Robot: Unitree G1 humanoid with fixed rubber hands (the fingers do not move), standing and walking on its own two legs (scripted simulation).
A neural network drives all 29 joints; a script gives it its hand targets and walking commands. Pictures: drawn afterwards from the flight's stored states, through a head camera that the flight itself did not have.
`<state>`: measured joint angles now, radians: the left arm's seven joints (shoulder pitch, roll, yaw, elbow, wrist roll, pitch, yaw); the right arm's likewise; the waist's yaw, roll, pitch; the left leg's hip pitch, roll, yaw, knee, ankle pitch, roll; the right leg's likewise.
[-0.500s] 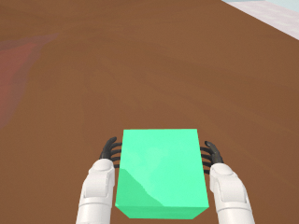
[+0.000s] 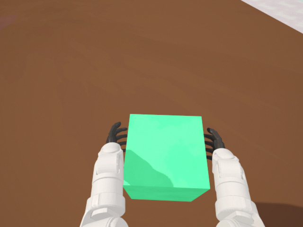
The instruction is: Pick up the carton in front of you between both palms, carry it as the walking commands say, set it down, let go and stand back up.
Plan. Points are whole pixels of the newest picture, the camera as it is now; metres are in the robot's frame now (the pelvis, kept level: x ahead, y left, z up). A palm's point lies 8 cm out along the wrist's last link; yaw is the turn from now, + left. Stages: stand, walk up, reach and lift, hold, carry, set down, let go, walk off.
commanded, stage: set down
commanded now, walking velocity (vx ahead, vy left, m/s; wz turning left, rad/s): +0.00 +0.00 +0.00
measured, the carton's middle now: (163, 161) +0.35 +0.00 -0.08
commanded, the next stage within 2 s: none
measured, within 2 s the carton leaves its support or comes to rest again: neither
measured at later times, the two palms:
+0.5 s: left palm (119, 175) +0.34 +0.15 -0.19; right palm (195, 163) +0.40 -0.13 -0.18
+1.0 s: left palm (120, 183) +0.37 +0.17 -0.34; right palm (183, 171) +0.44 -0.12 -0.34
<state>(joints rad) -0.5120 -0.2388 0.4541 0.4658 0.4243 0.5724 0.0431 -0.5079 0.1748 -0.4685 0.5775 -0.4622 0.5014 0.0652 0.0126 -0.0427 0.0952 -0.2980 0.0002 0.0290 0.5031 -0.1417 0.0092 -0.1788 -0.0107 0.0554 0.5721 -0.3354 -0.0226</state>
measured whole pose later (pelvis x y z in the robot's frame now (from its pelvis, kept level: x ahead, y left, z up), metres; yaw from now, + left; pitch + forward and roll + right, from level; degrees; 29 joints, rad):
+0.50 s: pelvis -0.05 -0.01 -0.12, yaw +2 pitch +33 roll -1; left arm -0.63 -0.26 0.44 0.39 0.26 0.22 0.21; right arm -0.78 0.03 -0.41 0.66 -0.26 0.20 0.04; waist 0.01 -0.05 -0.07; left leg -1.46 -0.01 -0.02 1.13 -0.24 -0.01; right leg -1.34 0.04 0.06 1.27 -0.50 0.03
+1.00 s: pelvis -0.05 -0.04 -0.24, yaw +0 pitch +48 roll +0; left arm -0.83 -0.15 0.56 0.50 0.24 0.24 0.13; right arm -0.99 -0.02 -0.28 0.80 -0.20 0.24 -0.10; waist 0.09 -0.05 -0.21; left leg -2.04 0.01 -0.08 1.54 -0.34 -0.08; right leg -1.91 0.10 0.02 1.69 -0.62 -0.01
